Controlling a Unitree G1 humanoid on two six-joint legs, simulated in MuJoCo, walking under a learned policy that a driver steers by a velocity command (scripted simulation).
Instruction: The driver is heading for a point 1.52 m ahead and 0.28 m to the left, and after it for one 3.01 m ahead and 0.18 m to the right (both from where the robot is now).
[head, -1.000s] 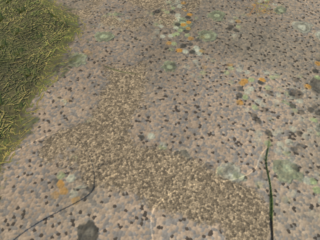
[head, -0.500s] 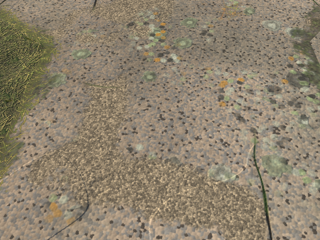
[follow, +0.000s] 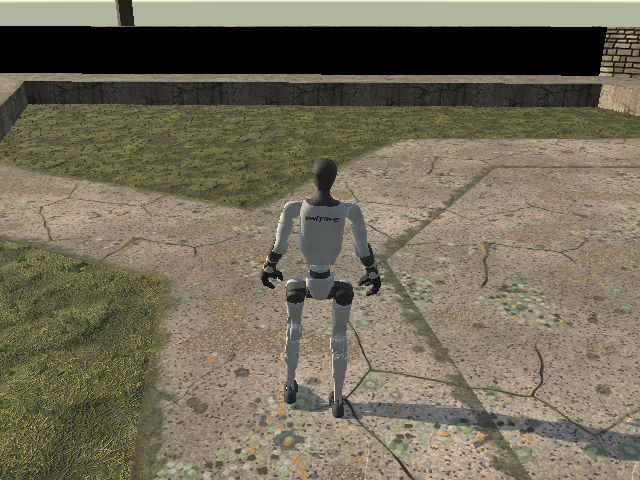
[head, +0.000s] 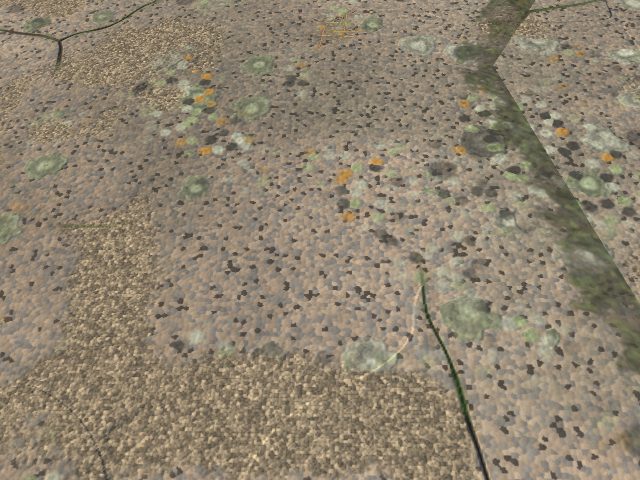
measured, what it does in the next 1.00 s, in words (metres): walks ahead, turning left: left foot, then right foot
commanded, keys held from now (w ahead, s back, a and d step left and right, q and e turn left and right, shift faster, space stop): q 0.26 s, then w+q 0.28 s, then w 0.18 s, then w+e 0.18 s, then e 0.10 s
